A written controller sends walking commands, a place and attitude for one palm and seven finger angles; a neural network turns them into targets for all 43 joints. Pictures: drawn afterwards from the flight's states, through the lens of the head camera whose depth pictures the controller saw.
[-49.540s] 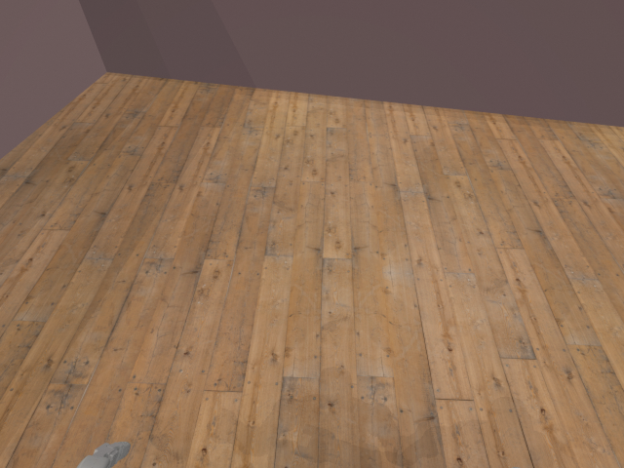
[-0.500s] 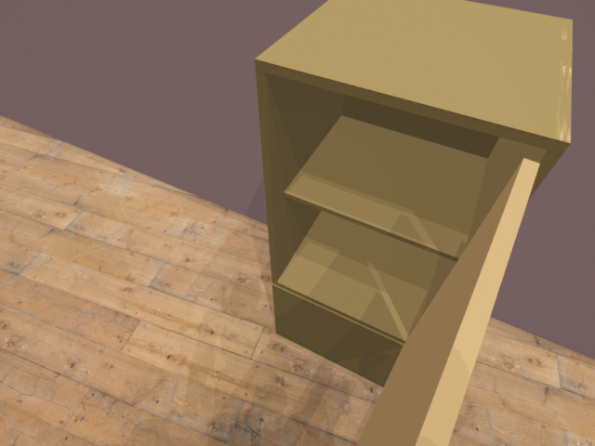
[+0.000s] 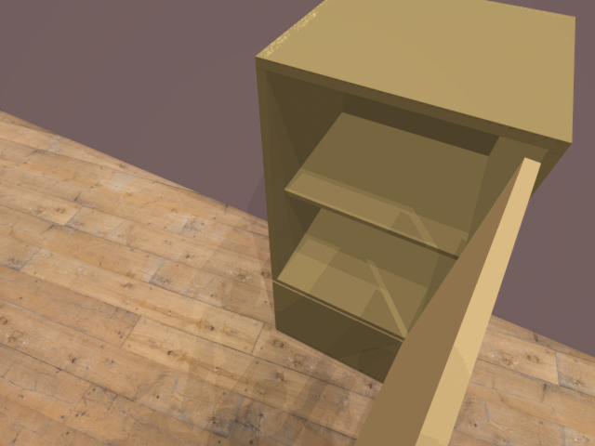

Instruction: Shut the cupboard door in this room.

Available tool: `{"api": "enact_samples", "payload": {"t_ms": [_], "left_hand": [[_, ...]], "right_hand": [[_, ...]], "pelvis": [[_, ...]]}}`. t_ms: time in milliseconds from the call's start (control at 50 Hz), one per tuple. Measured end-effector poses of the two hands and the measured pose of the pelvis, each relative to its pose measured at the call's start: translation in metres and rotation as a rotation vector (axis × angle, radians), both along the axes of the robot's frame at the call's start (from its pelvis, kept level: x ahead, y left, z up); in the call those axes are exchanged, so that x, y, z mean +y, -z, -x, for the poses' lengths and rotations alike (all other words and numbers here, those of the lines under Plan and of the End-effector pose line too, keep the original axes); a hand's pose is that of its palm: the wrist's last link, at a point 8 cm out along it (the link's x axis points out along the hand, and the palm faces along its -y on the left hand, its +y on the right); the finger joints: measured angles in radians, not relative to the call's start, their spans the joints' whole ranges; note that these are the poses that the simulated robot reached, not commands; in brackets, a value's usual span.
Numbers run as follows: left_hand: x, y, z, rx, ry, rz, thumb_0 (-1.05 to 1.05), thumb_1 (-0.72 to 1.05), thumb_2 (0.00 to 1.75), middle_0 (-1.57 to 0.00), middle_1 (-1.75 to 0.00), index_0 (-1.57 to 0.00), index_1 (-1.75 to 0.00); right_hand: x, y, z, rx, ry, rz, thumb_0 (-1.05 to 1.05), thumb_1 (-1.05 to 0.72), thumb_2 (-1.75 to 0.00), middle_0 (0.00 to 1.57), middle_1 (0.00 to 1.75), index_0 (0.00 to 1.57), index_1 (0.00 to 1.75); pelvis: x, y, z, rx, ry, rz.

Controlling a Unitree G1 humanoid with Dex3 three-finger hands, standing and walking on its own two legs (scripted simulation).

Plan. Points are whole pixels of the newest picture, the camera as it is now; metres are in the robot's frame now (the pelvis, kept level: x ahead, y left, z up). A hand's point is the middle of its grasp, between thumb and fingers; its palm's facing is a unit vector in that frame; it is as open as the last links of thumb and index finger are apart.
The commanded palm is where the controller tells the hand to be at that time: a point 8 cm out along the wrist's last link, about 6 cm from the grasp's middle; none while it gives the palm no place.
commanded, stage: turn or walk to find it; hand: left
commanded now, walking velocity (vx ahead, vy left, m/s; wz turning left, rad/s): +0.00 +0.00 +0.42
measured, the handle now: out of the picture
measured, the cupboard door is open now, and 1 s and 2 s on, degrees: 84 78 53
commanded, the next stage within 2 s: stand and wait in 0.08 s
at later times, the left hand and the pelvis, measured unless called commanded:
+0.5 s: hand out of the picture +0.01 +0.19 -0.18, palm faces +0.09 -0.97 -0.21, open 7.3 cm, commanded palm none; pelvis +0.00 +0.00 +0.00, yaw +2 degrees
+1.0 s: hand out of the picture +0.04 +0.24 -0.18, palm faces +0.23 -0.94 -0.26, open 7.4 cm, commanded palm none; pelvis +0.00 +0.01 -0.02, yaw +13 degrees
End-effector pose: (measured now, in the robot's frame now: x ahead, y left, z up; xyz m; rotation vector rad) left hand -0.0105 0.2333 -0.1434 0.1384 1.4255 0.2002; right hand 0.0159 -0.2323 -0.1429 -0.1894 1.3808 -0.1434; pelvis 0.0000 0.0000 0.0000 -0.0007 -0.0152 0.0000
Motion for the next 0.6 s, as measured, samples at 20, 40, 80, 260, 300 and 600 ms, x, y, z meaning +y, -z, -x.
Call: {"api": "enact_samples", "payload": {"t_ms": [20, 40, 80, 260, 300, 600], "left_hand": [[0.001, 0.001, -0.001, -0.004, -0.004, -0.002, 0.00, 0.91, 0.89, -0.20, -0.30, -0.20, -0.29], [0.001, 0.001, -0.003, -0.009, -0.007, -0.003, 0.00, 0.91, 0.89, -0.20, -0.30, -0.20, -0.29], [0.003, 0.003, -0.007, -0.019, -0.015, -0.005, 0.00, 0.91, 0.89, -0.20, -0.30, -0.20, -0.29], [0.011, 0.007, -0.030, -0.079, -0.020, -0.016, 0.00, 0.91, 0.89, -0.20, -0.30, -0.20, -0.29], [0.010, 0.005, -0.031, -0.092, -0.020, -0.018, 0.00, 0.91, 0.89, -0.20, -0.30, -0.20, -0.29], [0.007, 0.009, -0.008, -0.027, -0.049, -0.005, 0.00, 0.91, 0.89, -0.20, -0.30, -0.20, -0.29]], "right_hand": [[0.000, 0.001, 0.000, 0.001, -0.001, 0.000, 0.01, -0.91, -0.90, 0.20, 0.30, 0.20, 0.30], [0.000, 0.001, -0.001, 0.001, -0.002, 0.000, 0.01, -0.91, -0.90, 0.20, 0.30, 0.20, 0.30], [0.001, 0.002, -0.003, 0.000, -0.004, 0.000, 0.01, -0.91, -0.90, 0.20, 0.30, 0.20, 0.30], [0.007, 0.003, -0.018, -0.033, -0.024, 0.002, 0.01, -0.91, -0.90, 0.20, 0.30, 0.20, 0.30], [0.006, 0.002, -0.022, -0.039, -0.032, 0.003, 0.01, -0.92, -0.90, 0.20, 0.30, 0.20, 0.30], [0.002, 0.003, -0.031, -0.056, -0.042, 0.005, 0.01, -0.91, -0.90, 0.20, 0.30, 0.20, 0.30]], "pelvis": [[0.000, 0.001, 0.000, 0.002, -0.003, 0.001], [0.000, 0.001, -0.001, 0.003, -0.005, 0.002], [0.001, 0.003, -0.002, 0.006, -0.011, 0.004], [0.003, 0.007, -0.004, 0.009, -0.024, 0.000], [0.003, 0.005, -0.002, 0.008, -0.026, 0.002], [0.003, 0.009, -0.003, 0.013, -0.037, 0.006]]}}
